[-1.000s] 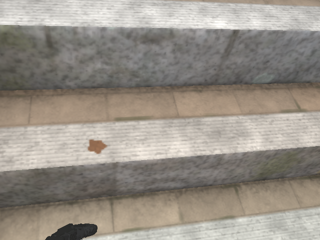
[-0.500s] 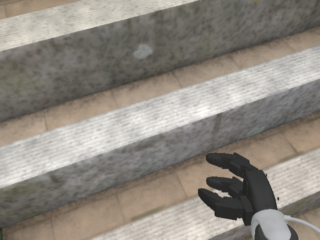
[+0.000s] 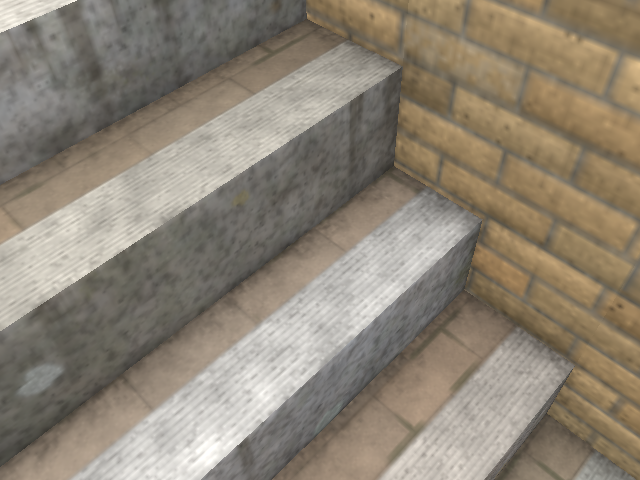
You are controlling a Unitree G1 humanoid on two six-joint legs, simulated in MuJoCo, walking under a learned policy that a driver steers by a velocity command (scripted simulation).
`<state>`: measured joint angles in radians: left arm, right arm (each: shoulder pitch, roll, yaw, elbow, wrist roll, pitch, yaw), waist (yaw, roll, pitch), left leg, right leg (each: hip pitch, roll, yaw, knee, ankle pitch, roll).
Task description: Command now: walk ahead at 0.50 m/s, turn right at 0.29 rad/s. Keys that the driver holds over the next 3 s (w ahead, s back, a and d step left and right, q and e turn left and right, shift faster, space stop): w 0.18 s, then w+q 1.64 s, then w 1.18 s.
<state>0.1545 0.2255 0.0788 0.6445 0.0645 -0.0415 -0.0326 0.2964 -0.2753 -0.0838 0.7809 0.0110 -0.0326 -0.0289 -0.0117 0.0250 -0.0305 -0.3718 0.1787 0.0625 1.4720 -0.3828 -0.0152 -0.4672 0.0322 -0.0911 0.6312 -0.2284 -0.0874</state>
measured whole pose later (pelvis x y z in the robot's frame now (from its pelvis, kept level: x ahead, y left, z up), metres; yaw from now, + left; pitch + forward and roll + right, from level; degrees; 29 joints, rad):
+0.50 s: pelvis +0.17 +0.03 +0.09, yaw +6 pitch +1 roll +4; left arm 0.35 0.18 0.03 0.85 -0.02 -0.09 -0.01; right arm 0.08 -0.15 0.02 0.69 0.01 0.06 -0.06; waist -0.02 -0.02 -0.01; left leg -0.80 -0.17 0.12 1.31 -0.61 0.16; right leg -0.20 -0.14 -0.15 0.64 0.20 -0.14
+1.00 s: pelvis +0.35 +0.01 +0.22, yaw +20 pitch +4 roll -2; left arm 0.16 0.16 0.02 0.66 0.04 -0.11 0.02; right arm 0.28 -0.23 -0.11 0.75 -0.01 -0.09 -0.04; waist 0.02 0.04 -0.06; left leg -0.46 -0.13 -0.17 1.13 -0.39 0.08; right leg -0.37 0.01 -0.12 0.48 -0.21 -0.02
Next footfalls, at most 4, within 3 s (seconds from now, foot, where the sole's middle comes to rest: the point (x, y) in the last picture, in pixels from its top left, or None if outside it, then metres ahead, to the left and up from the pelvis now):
0.48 left None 0.28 0.10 -0.55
0.94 right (386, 458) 0.46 -0.07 -0.55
1.74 left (166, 427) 0.42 0.25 -0.33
2.20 right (365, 409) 0.45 -0.03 -0.33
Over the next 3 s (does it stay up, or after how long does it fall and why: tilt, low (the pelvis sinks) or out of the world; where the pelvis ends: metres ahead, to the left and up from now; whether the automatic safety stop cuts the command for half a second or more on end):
stays up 0.37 0.06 0.25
